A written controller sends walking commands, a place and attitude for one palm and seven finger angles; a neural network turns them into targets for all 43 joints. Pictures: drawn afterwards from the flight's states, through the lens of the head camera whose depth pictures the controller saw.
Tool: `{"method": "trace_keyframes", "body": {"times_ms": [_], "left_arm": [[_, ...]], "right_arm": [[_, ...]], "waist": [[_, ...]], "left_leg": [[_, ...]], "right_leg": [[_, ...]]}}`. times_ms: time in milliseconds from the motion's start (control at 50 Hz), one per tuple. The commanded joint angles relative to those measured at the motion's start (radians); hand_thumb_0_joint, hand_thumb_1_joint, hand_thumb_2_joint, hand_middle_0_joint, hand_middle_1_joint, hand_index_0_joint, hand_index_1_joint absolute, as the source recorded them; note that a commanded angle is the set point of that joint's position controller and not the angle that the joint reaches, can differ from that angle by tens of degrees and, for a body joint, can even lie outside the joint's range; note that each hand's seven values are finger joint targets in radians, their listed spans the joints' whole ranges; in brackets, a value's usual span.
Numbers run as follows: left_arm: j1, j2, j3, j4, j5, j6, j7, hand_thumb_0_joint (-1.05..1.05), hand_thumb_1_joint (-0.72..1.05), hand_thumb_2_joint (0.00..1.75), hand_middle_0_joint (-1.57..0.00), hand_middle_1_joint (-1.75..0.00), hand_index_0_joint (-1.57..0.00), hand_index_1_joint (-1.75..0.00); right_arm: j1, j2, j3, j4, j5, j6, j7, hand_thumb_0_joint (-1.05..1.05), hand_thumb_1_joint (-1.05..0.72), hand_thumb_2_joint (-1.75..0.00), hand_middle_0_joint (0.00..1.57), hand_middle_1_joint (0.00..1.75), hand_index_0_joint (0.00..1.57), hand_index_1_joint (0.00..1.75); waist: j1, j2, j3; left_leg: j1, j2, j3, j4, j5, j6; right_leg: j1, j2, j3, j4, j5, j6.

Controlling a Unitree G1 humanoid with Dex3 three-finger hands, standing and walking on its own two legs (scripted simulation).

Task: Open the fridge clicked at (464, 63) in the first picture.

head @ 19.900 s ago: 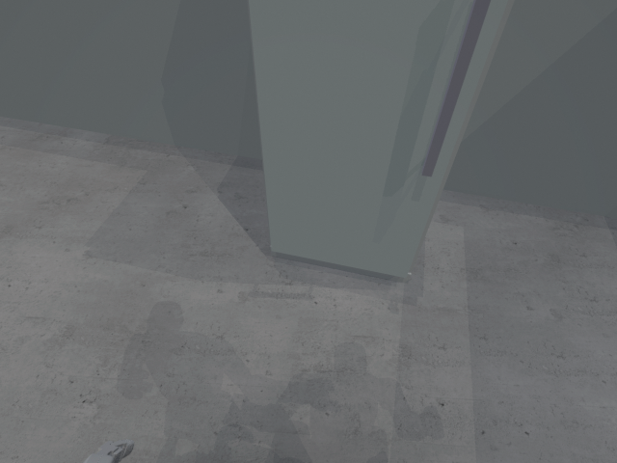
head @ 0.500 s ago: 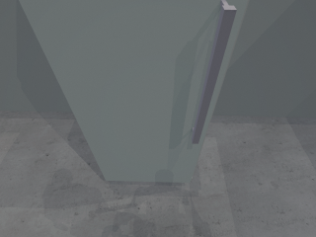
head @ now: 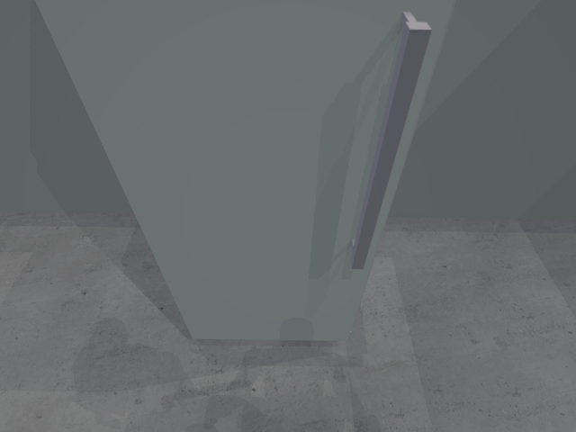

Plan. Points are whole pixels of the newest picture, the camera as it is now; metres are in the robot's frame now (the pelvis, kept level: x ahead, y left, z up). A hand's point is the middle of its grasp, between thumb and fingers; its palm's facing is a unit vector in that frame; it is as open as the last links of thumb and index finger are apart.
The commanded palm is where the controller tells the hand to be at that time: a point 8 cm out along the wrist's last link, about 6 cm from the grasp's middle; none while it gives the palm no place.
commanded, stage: look again from close up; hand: right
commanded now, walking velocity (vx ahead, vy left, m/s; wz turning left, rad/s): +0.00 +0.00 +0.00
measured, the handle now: (375, 172) +0.51 -0.12 +0.09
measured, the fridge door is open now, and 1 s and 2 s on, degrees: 0 0 0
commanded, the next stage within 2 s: none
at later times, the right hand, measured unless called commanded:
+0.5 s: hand out of the picture -0.02 -0.18 -0.18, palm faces +0.02 +0.98 -0.21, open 7.4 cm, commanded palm none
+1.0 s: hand out of the picture -0.03 -0.19 -0.18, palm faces +0.03 +0.98 -0.21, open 7.4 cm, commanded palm none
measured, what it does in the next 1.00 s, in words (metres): stands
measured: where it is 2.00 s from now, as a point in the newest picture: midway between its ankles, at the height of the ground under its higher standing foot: outside the picture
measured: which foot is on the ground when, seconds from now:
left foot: down 0.00-1.00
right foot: down 0.00-1.00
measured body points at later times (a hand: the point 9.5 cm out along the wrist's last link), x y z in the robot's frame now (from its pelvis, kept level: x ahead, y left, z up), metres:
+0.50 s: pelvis -0.01 +0.00 +0.00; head -0.01 -0.01 +0.45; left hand +0.02 +0.24 -0.15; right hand -0.02 -0.24 -0.16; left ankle -0.07 +0.10 -0.74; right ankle +0.03 -0.10 -0.74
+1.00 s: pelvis -0.01 -0.01 +0.00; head -0.01 -0.02 +0.45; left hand +0.02 +0.23 -0.15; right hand -0.03 -0.24 -0.16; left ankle -0.07 +0.10 -0.74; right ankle +0.03 -0.10 -0.74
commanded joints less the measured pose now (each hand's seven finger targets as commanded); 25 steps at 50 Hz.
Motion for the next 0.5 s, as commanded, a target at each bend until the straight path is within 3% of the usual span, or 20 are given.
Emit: {"method": "trace_keyframes", "body": {"times_ms": [0, 480], "left_arm": [[0.005, 0.146, 0.031, -0.038, -0.006, -0.02, 0.006, 0.0, 0.9, 0.9, -0.2, -0.3, -0.2, -0.3], [0.047, 0.108, 0.031, -0.019, -0.006, -0.016, 0.007, 0.0, 0.9, 0.9, -0.2, -0.3, -0.2, -0.3]], "right_arm": [[0.046, -0.138, -0.026, -0.032, 0.005, -0.016, -0.007, 0.0, -0.9, -0.9, 0.2, 0.3, 0.2, 0.3], [0.1, -0.097, -0.019, -0.014, 0.006, -0.015, -0.009, 0.0, -0.9, -0.9, 0.2, 0.3, 0.2, 0.3]], "waist": [[0.007, 0.007, 0.009], [0.003, 0.0, 0.055]], "left_leg": [[-0.126, 0.134, -0.096, -0.08, 0.223, 0.008], [-0.159, 0.125, -0.102, -0.098, 0.127, 0.012]], "right_leg": [[0.113, -0.128, 0.147, -0.043, 0.18, -0.01], [0.081, -0.122, 0.149, -0.051, 0.102, -0.004]]}}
